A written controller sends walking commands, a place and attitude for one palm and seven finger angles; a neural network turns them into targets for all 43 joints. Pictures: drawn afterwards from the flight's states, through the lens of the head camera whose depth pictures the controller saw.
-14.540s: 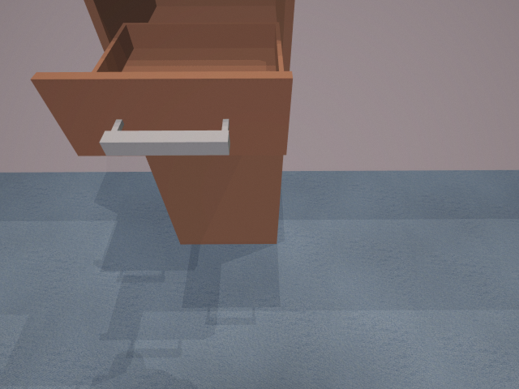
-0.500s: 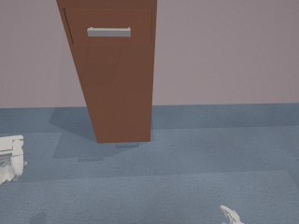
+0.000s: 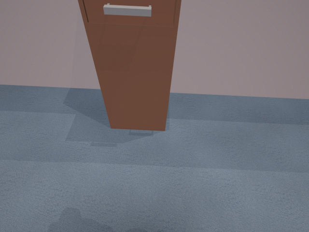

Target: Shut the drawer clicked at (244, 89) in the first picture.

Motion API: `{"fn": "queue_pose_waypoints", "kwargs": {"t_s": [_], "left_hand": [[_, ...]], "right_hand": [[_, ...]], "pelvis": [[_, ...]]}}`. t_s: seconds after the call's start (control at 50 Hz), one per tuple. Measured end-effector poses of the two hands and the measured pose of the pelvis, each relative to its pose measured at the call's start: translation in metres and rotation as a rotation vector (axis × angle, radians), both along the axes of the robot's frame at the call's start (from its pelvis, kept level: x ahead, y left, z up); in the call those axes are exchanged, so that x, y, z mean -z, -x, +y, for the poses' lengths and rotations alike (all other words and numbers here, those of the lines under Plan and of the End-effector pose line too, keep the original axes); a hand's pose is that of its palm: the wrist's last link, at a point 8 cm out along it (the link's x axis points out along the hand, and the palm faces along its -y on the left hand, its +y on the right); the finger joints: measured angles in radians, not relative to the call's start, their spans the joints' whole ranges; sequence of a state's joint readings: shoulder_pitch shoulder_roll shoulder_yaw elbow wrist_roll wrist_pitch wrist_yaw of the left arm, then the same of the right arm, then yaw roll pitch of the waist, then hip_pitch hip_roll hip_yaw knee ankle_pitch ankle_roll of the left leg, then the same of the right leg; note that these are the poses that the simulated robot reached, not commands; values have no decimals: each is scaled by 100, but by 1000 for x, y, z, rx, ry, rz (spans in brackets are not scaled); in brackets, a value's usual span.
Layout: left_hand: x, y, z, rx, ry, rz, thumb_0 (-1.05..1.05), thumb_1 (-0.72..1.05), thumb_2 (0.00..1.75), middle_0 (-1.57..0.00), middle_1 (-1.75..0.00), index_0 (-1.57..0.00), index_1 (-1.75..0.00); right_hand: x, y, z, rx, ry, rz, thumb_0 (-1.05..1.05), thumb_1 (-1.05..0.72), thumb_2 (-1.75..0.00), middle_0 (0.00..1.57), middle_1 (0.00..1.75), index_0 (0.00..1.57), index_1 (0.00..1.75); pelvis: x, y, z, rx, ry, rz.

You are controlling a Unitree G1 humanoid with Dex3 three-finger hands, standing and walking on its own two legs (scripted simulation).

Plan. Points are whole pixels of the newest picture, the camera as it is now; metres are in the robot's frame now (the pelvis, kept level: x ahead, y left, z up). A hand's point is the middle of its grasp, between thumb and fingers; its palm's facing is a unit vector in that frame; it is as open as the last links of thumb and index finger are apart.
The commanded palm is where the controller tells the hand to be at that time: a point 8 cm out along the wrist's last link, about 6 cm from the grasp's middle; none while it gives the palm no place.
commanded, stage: let the arm hang, fingers relaxed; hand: left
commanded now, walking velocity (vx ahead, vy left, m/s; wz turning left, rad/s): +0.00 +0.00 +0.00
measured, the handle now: (128, 8) +0.91 +0.15 +0.16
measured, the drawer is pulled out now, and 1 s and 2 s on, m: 0.00 0.00 0.00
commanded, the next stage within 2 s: look to check the result in 0.76 s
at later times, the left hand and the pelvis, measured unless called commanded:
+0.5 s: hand out of the picture +0.02 +0.20 -0.16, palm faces +0.00 -0.97 -0.22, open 7.1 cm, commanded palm none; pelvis +0.00 +0.02 +0.01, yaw -1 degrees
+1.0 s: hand out of the picture +0.04 +0.22 -0.15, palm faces -0.02 -0.96 -0.26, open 7.4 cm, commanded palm none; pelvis +0.01 +0.02 +0.01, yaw -1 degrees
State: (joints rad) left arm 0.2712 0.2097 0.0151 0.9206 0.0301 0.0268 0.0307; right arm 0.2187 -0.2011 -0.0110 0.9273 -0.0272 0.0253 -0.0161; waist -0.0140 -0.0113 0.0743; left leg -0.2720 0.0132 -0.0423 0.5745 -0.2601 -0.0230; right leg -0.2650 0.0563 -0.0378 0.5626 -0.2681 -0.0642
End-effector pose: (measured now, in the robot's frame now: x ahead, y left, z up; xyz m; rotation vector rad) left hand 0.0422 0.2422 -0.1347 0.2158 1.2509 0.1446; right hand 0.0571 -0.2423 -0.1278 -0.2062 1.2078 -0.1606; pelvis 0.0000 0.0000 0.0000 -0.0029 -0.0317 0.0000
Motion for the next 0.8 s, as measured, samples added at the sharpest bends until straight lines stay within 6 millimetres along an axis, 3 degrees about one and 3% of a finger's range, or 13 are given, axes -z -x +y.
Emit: {"fn": "queue_pose_waypoints", "kwargs": {"t_s": [0.12,0.24,0.32,0.46,0.62,0.8], "left_hand": [[-5,55,9,-67,2,164,1,90,90,-80,-101,-80,-96],[-10,73,12,-80,-5,229,0,90,90,-57,-73,-57,-71],[-11,65,12,-72,-3,214,0,90,90,-42,-55,-42,-54],[-9,35,6,-43,12,137,0,90,90,-26,-37,-26,-37],[-8,7,3,-15,26,69,0,91,90,-21,-31,-21,-31],[-11,1,12,-14,6,70,0,91,90,-20,-30,-21,-30]], "right_hand": [[4,48,15,15,-30,177,1,-90,-90,20,30,20,30],[9,78,31,49,-66,246,1,-90,-90,20,30,20,30],[12,87,40,67,-84,257,1,-90,-90,20,30,20,30],[14,88,48,88,-99,237,1,-90,-90,20,30,20,30],[12,81,46,100,-87,204,1,-90,-90,20,30,20,30],[10,70,34,91,-63,195,1,-90,-90,20,30,20,30]], "pelvis": [[-9,1,4,0,7,6],[-12,1,11,8,4,4],[-13,1,14,13,0,0],[-13,2,17,21,-3,-3],[-13,0,18,26,-3,-4],[-14,-3,18,24,-4,1]]}}
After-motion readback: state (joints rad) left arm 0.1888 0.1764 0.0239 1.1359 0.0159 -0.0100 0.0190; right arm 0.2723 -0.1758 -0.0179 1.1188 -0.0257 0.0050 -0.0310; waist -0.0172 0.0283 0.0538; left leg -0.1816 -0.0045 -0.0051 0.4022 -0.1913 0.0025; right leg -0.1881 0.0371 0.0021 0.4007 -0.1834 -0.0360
